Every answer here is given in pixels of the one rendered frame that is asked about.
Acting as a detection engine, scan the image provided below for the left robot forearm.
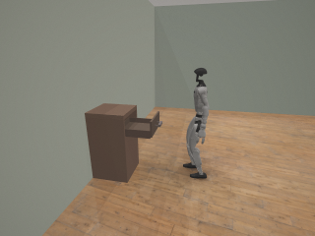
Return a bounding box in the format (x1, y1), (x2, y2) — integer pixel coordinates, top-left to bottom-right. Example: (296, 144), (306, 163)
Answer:
(200, 106), (209, 130)

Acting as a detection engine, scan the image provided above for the robot head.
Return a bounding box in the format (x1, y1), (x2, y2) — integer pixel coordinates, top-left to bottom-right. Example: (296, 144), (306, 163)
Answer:
(194, 68), (208, 88)

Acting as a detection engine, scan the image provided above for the humanoid robot torso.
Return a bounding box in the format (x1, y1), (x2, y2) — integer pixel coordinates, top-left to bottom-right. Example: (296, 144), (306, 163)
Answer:
(193, 85), (208, 124)

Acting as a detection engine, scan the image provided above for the robot left upper arm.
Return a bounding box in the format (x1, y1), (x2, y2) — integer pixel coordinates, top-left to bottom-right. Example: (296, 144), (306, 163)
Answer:
(197, 87), (210, 110)

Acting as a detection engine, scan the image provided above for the drawer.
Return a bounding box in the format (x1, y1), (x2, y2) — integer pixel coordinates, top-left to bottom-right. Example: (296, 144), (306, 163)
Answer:
(124, 111), (159, 139)

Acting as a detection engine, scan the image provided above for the robot left hand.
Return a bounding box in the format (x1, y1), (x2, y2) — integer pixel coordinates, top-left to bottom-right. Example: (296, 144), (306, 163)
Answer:
(196, 129), (206, 144)

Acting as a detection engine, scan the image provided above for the cabinet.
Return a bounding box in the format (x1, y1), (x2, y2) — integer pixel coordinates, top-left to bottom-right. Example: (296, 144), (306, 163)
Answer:
(85, 103), (139, 183)

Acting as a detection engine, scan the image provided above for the handle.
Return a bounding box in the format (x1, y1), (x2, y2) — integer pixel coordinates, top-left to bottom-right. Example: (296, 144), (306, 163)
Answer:
(155, 121), (162, 127)

